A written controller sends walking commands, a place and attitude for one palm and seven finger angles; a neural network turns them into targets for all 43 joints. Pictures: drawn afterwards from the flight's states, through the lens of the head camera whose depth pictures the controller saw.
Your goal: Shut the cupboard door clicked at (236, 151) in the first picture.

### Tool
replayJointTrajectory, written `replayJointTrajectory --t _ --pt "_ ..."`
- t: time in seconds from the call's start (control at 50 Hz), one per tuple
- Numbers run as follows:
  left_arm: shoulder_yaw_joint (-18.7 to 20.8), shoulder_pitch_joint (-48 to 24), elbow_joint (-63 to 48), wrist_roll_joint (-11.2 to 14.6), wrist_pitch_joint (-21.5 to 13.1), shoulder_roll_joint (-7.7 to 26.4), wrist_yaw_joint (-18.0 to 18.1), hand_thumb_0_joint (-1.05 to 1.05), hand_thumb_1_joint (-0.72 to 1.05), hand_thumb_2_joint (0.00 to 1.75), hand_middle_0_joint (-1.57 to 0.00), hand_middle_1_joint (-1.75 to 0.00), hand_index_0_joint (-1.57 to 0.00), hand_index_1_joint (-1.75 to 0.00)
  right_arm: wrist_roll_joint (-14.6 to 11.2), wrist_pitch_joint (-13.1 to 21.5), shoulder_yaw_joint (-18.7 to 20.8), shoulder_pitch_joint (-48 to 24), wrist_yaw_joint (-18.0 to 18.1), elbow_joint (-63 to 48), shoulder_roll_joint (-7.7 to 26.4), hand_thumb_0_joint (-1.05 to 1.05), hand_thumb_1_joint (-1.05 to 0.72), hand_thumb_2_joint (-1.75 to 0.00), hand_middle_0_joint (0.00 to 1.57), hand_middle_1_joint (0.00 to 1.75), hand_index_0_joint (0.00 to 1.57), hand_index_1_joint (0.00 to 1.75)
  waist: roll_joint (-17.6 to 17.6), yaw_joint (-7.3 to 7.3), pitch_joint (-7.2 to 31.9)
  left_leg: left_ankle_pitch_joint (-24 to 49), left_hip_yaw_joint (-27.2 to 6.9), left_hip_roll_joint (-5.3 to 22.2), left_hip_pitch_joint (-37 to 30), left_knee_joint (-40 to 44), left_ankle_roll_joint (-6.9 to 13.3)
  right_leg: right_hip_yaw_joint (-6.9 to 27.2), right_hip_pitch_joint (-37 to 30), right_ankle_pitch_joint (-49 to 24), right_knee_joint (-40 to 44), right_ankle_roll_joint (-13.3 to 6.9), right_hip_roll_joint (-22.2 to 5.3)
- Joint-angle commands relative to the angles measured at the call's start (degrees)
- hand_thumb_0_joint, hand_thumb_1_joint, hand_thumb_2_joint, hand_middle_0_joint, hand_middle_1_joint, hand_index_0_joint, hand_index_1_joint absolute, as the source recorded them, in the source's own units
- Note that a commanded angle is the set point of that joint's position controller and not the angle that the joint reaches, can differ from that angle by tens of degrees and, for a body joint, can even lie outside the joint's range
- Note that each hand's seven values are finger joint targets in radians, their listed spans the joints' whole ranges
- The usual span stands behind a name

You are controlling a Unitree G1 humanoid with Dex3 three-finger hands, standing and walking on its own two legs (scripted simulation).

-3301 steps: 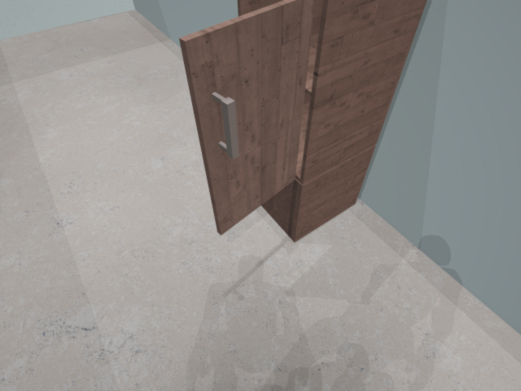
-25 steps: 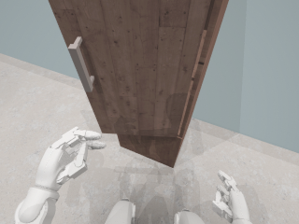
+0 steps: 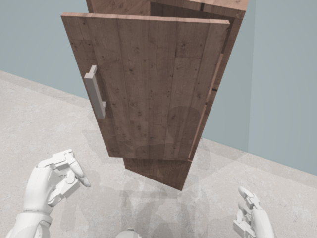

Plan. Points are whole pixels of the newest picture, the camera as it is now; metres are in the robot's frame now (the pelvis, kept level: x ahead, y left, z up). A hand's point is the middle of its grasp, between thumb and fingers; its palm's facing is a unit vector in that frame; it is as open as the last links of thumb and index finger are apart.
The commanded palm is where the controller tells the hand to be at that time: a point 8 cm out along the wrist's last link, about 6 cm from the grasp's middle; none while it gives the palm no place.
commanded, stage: raise the hand and make a fist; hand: left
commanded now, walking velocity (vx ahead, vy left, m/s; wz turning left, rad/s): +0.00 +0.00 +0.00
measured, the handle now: (97, 93) +0.45 +0.20 +0.12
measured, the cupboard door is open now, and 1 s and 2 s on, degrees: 20 20 20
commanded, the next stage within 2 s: bring the fist close to the handle in 0.74 s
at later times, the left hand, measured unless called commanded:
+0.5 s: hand (82, 164) +0.24 +0.18 +0.12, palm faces +0.01 -1.00 -0.03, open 3.1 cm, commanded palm +0.21 +0.23 +0.12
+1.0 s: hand (86, 164) +0.24 +0.17 +0.12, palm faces +0.07 -1.00 -0.04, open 3.2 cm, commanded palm +0.22 +0.22 +0.12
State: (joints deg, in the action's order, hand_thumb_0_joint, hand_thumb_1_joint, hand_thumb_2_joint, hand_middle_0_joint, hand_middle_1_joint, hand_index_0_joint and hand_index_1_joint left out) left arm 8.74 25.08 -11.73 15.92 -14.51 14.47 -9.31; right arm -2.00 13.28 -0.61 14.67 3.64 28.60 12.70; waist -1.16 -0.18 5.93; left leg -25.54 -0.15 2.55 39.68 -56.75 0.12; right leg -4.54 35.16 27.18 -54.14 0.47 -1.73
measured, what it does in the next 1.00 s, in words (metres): stands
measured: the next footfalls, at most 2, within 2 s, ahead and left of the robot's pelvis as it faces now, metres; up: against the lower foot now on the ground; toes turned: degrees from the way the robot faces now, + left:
none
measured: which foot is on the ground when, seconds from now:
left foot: down 0.00-1.00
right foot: down 0.00-1.00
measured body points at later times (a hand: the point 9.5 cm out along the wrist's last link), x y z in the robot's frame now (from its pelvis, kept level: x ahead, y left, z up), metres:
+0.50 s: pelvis +0.01 -0.01 +0.02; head +0.02 -0.02 +0.47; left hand +0.23 +0.23 +0.12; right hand +0.18 -0.24 -0.05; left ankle +0.03 +0.11 -0.68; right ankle +0.00 -0.13 -0.68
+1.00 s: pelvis +0.00 -0.02 +0.02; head +0.02 -0.03 +0.47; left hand +0.23 +0.22 +0.12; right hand +0.18 -0.25 -0.05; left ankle +0.03 +0.11 -0.68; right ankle +0.00 -0.13 -0.68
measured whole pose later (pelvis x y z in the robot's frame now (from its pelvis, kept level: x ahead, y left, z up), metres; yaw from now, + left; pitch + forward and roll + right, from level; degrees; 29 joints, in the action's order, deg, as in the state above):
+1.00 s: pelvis +0.00 -0.02 +0.02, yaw +1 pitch +4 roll -1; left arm 9.9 15.8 -4.4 16.0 -11.9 13.5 -10.9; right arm -2.1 13.2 -2.1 14.8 3.8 32.1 13.9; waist -2.1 -1.1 3.2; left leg -21.5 -0.6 2.7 29.8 -47.3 -1.6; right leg -5.1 26.3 24.7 -46.9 -1.1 -1.2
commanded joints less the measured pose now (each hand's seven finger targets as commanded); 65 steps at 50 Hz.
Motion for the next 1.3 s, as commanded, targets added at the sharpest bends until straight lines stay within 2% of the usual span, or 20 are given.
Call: replayJointTrajectory --t 0.0,0.08,0.16,0.26,0.32,0.38,0.46,0.56,0.62,0.72,0.8,0.9,0.96,1.04,1.08,1.14,1.2,1.24,1.26,1.28 --pt "2.7 -4.2 -11.2 0.4 -2.9 3.7 0.9 0.00 0.90 0.90 -1.28 -1.48 -1.28 -1.48 0.3 2.0 1.6 -1.9 -0.3 -8.3 7.6 0.00 -0.90 -0.90 0.20 0.30 0.20 0.30 -3.2 0.13 5.4 12.4 -2.7 -1.8 -10.4 12.1 0.3 -1.2 -2.4 -12.9 7.8 -1.6 3.5" --pt "0.1 -6.0 -9.2 -0.5 0.6 4.1 -2.8 0.00 0.90 0.90 -1.30 -1.50 -1.30 -1.50 -0.3 1.7 1.4 -1.4 -0.2 -8.9 8.4 0.00 -0.90 -0.90 0.20 0.30 0.20 0.30 -2.5 0.72 4.7 10.9 -2.6 -1.9 -11.4 13.2 0.7 -0.4 -4.0 -12.3 10.3 -1.5 3.2" --pt "5.5 -9.8 -12.1 0.0 2.2 9.3 -3.0 0.00 0.90 0.90 -1.30 -1.50 -1.30 -1.50 -0.1 1.5 0.8 -2.2 0.4 -9.0 8.3 0.00 -0.90 -0.90 0.20 0.30 0.20 0.30 -3.2 -0.55 7.0 12.7 -2.5 -2.1 -13.6 14.2 0.8 -0.1 -7.3 -13.7 11.2 -1.6 3.2" --pt "8.8 -12.8 -14.4 1.7 -0.3 9.5 -0.8 0.00 0.90 0.90 -1.30 -1.50 -1.30 -1.50 0.2 2.0 0.2 -2.8 0.3 -8.1 7.4 0.00 -0.90 -0.90 0.20 0.30 0.20 0.30 -3.4 -1.25 8.6 15.7 -2.2 -2.3 -15.9 14.8 0.4 -0.3 -9.3 -16.5 11.8 -1.7 3.4" --pt "5.9 -13.0 -11.3 2.0 0.2 6.5 -1.8 0.00 0.90 0.90 -1.30 -1.50 -1.30 -1.50 -0.1 2.4 0.3 -2.9 -0.1 -7.1 7.6 0.00 -0.90 -0.90 0.20 0.30 0.20 0.30 -3.5 -0.45 7.3 16.0 -1.8 -2.4 -16.3 15.2 0.3 -0.3 -9.4 -17.7 12.6 -1.5 3.1" --pt "3.0 -8.1 -5.0 2.0 3.2 4.0 -4.2 0.00 0.90 0.90 -1.30 -1.50 -1.30 -1.50 -0.5 2.4 0.8 -2.8 -0.1 -6.9 8.1 0.00 -0.90 -0.90 0.20 0.30 0.20 0.30 -0.3 -0.38 4.4 14.6 -1.2 -2.6 -14.5 15.4 0.6 0.6 -9.6 -17.4 14.5 -1.1 2.5" --pt "5.8 -8.4 -5.1 2.0 5.4 7.6 -5.0 0.00 0.90 0.90 -1.30 -1.50 -1.30 -1.50 -0.4 2.0 1.0 -3.3 0.4 -7.5 8.6 0.00 -0.90 -0.90 0.20 0.30 0.20 0.30 3.2 -1.26 4.1 13.8 -0.9 -2.9 -13.3 15.8 0.9 2.1 -11.7 -16.0 16.3 -0.7 1.9" --pt "10.2 -13.8 -12.7 1.8 -0.7 10.5 -1.1 0.00 0.90 0.90 -1.30 -1.50 -1.30 -1.50 0.3 2.5 1.1 -3.6 0.4 -7.1 7.7 0.00 -0.90 -0.90 0.20 0.30 0.20 0.30 0.4 -1.62 7.4 15.5 -0.4 -3.0 -15.6 15.3 0.8 2.6 -12.2 -17.2 15.3 -0.8 2.1" --pt "7.4 -13.7 -11.5 1.3 -3.9 7.1 -0.1 0.00 0.90 0.90 -1.30 -1.50 -1.30 -1.50 0.3 3.2 0.9 -3.8 -0.3 -6.2 7.2 0.00 -0.90 -0.90 0.20 0.30 0.20 0.30 -3.4 -1.17 6.5 14.4 -0.2 -3.1 -16.0 15.3 0.6 2.2 -10.5 -15.8 14.6 -1.2 2.2" --pt "3.3 -9.6 -5.2 1.3 -1.0 5.1 -3.6 0.00 0.90 0.90 -1.30 -1.50 -1.30 -1.50 -0.5 3.1 1.4 -3.5 -0.3 -6.2 8.2 0.00 -0.90 -0.90 0.20 0.30 0.20 0.30 -0.6 -0.26 3.5 10.9 0.3 -3.3 -13.7 15.0 0.8 4.4 -9.8 -11.6 17.7 -0.5 1.2" --pt "5.2 -10.2 -5.7 1.7 2.0 7.2 -4.6 0.00 0.90 0.90 -1.30 -1.50 -1.30 -1.50 -0.6 2.6 1.3 -4.0 0.5 -7.0 8.3 0.00 -0.90 -0.90 0.20 0.30 0.20 0.30 3.0 -0.66 2.9 10.5 0.2 -3.3 -12.8 15.1 1.0 5.8 -10.9 -9.6 19.3 0.0 0.6" --pt "8.2 -21.3 -7.9 1.5 -1.7 8.8 -0.9 0.00 0.90 0.90 -1.30 -1.50 -1.30 -1.50 0.1 3.0 0.9 -4.6 0.9 -5.6 7.7 0.00 -0.90 -0.90 0.20 0.30 0.20 0.30 2.1 0.13 3.4 10.0 -0.4 -3.1 -14.3 15.3 0.9 4.8 -9.1 -8.2 18.3 -0.3 1.4" --pt "5.9 -23.0 -6.4 0.8 -3.8 7.1 -0.7 0.00 0.90 0.90 -1.30 -1.50 -1.30 -1.50 0.2 3.6 1.0 -4.3 0.5 -4.7 7.8 0.00 -0.90 -0.90 0.20 0.30 0.20 0.30 -0.3 0.30 5.7 11.1 -0.5 -3.1 -15.8 15.2 1.1 3.7 -8.9 -10.9 16.4 -0.7 1.8" --pt "3.5 -22.2 0.0 0.3 -0.8 6.0 -3.4 0.00 0.90 0.90 -1.30 -1.50 -1.30 -1.50 -0.3 3.2 1.1 -3.8 0.6 -4.2 8.3 0.00 -0.90 -0.90 0.20 0.30 0.20 0.30 -1.8 0.18 5.9 11.9 -0.1 -3.2 -15.7 15.8 0.9 3.5 -9.8 -13.6 16.6 -0.8 1.5" --pt "3.4 -21.1 2.5 0.5 1.6 6.0 -4.5 0.00 0.90 0.90 -1.30 -1.50 -1.30 -1.50 -0.6 2.8 1.2 -3.6 0.7 -4.4 8.5 0.00 -0.90 -0.90 0.20 0.30 0.20 0.30 0.2 -0.08 5.7 12.5 0.0 -3.1 -15.1 16.0 1.0 3.8 -10.9 -14.6 17.3 -0.5 1.3" --pt "3.8 -24.8 0.3 0.7 3.1 5.9 -3.7 0.00 0.90 0.90 -1.30 -1.50 -1.30 -1.50 -0.4 2.4 1.1 -4.1 0.8 -5.1 8.3 0.00 -0.90 -0.90 0.20 0.30 0.20 0.30 -0.1 -0.55 7.5 14.0 -0.3 -3.1 -17.1 17.1 1.0 2.4 -11.5 -16.8 16.5 -0.6 1.6" --pt "7.4 -27.1 -0.3 0.7 1.9 8.0 -1.1 0.00 0.90 0.90 -1.30 -1.50 -1.30 -1.50 0.0 2.0 1.1 -4.1 0.7 -4.7 8.1 0.00 -0.90 -0.90 0.20 0.30 0.20 0.30 1.0 -0.96 8.6 16.5 -0.3 -3.0 -17.8 17.2 0.8 1.9 -12.5 -19.7 15.6 -0.7 1.9" --pt "6.5 -29.5 -1.3 0.0 0.2 6.8 0.3 0.00 0.90 0.90 -1.30 -1.50 -1.30 -1.50 0.3 1.9 1.1 -4.4 0.3 -4.5 7.7 0.00 -0.90 -0.90 0.20 0.30 0.20 0.30 -0.6 -0.84 9.3 17.7 -0.2 -3.0 -18.8 17.3 0.7 1.4 -12.2 -20.7 14.7 -1.0 2.0" --pt "7.6 -29.3 -0.7 -0.5 -0.4 8.4 1.0 0.00 0.90 0.90 -1.30 -1.50 -1.30 -1.50 0.4 1.7 1.2 -4.0 0.2 -4.2 8.0 0.00 -0.90 -0.90 0.20 0.30 0.20 0.30 0.4 -0.81 9.1 17.8 -0.3 -2.7 -18.5 17.1 0.8 1.4 -12.2 -20.4 14.6 -1.0 2.2" --pt "5.5 -29.9 0.4 -1.0 -0.7 6.2 1.1 0.00 0.90 0.90 -1.30 -1.50 -1.30 -1.50 0.4 1.6 1.1 -4.2 0.0 -4.0 7.8 0.00 -0.90 -0.90 0.20 0.30 0.20 0.30 -0.6 -0.47 8.5 17.2 -0.1 -2.7 -18.4 17.4 0.7 1.3 -11.5 -19.9 14.6 -1.0 2.1"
